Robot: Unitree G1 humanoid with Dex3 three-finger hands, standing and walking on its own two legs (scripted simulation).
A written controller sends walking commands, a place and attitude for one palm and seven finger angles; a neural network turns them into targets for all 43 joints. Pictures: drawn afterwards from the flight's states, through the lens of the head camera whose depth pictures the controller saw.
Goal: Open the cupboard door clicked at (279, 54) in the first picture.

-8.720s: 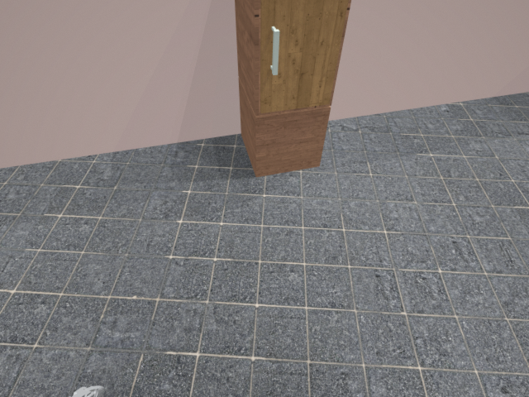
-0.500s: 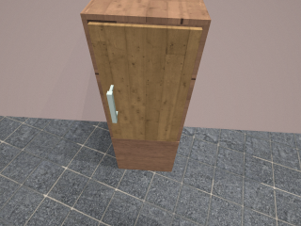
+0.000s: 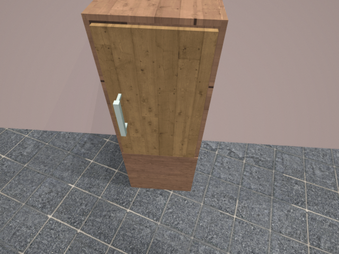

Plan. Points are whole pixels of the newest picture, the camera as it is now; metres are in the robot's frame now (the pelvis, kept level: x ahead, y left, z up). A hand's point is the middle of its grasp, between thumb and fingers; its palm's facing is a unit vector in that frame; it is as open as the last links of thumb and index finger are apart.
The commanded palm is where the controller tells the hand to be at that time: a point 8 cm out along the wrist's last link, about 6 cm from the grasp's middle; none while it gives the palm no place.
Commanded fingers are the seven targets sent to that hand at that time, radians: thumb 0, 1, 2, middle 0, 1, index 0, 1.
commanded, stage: look again from close up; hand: left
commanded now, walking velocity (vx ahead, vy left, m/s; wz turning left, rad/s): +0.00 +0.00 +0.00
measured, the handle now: (121, 115) +0.57 +0.20 -0.06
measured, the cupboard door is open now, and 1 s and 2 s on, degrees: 0 0 0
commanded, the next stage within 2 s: raise the hand with hooked fingers in 0.52 s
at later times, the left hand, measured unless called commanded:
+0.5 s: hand out of the picture +0.03 +0.23 -0.18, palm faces +0.02 -0.97 -0.23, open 7.4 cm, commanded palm none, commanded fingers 0.00 0.90 0.90 -0.20 -0.30 -0.20 -0.30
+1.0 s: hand (78, 239) +0.17 +0.23 -0.07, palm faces -0.04 -1.00 -0.03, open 8.4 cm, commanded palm +0.14 +0.30 -0.07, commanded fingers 0.00 0.43 0.70 -0.23 -0.60 -0.23 -0.60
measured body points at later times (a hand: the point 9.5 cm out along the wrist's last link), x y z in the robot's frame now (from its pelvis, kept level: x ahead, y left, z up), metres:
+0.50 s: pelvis +0.01 +0.04 -0.01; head +0.02 +0.05 +0.44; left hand +0.03 +0.28 -0.16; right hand +0.05 -0.19 -0.16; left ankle +0.03 +0.14 -0.74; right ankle -0.04 -0.10 -0.74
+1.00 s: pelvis -0.04 +0.01 -0.10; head +0.01 +0.03 +0.35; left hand +0.17 +0.28 -0.07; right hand +0.18 -0.25 -0.13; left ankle +0.03 +0.14 -0.74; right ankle -0.04 -0.10 -0.74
